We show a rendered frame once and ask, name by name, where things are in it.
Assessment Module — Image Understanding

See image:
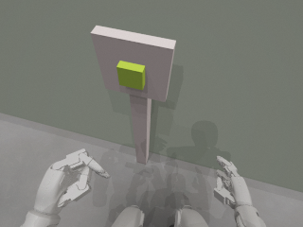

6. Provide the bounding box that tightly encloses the robot thigh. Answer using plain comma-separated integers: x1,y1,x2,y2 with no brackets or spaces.
111,207,145,227
174,208,208,227

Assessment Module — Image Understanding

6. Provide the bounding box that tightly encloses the panel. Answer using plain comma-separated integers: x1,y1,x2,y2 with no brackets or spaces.
90,26,176,165

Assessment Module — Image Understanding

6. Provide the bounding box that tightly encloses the button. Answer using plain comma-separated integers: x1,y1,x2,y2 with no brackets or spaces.
116,61,146,90

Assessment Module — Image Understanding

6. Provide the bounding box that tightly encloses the robot left forearm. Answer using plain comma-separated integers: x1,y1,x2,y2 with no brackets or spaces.
20,209,61,227

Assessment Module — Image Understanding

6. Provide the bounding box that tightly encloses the robot right forearm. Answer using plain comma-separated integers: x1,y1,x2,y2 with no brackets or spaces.
234,205,266,227

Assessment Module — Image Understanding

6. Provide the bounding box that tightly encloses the right robot thigh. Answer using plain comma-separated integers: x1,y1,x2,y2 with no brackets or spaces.
174,208,208,227

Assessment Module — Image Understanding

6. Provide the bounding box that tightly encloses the robot right hand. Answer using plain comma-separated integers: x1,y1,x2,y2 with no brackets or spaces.
214,155,253,211

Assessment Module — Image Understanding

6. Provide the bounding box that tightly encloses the robot left hand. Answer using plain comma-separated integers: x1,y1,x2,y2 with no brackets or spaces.
34,148,111,216

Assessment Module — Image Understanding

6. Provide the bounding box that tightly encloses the left robot thigh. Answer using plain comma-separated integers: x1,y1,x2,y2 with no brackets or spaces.
111,207,145,227

